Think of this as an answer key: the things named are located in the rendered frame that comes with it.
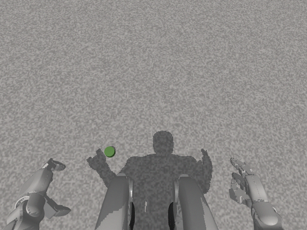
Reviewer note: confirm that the right robot arm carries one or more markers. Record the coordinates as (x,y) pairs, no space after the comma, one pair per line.
(265,217)

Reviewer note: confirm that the right robot hand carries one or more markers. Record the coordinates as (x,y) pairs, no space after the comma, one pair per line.
(252,189)

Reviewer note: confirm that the tin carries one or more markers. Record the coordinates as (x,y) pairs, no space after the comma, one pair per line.
(109,151)

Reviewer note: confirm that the left robot hand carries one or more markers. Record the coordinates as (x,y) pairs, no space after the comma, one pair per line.
(39,183)

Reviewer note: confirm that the left robot arm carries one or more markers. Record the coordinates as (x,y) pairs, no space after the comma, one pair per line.
(28,213)

